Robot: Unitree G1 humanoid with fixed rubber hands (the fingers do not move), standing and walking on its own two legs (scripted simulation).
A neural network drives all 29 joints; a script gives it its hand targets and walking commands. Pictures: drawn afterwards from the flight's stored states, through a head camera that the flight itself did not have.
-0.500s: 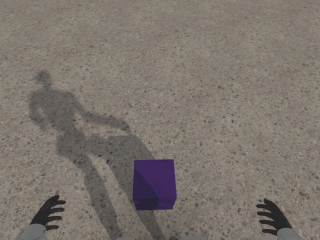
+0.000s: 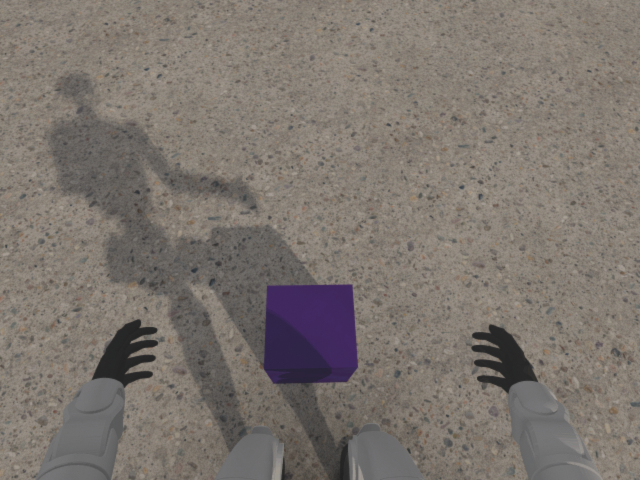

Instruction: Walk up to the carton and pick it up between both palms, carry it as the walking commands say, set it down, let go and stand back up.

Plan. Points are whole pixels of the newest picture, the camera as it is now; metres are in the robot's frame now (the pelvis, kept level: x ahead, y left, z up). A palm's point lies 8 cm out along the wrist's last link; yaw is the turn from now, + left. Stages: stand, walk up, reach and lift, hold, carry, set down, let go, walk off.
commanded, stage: reach and lift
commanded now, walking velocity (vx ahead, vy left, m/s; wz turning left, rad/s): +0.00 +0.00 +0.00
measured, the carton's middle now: (310, 337) +0.41 +0.01 -0.59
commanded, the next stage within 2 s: none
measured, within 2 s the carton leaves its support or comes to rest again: neither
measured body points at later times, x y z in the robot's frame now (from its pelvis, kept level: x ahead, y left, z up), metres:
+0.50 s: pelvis -0.07 +0.00 -0.05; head +0.18 +0.00 +0.33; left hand +0.37 +0.24 -0.15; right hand +0.38 -0.21 -0.15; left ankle +0.01 +0.12 -0.69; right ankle +0.01 -0.11 -0.69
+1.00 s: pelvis -0.05 +0.00 -0.09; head +0.24 +0.00 +0.25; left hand +0.41 +0.23 -0.21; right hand +0.43 -0.19 -0.22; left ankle +0.01 +0.12 -0.69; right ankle +0.01 -0.11 -0.69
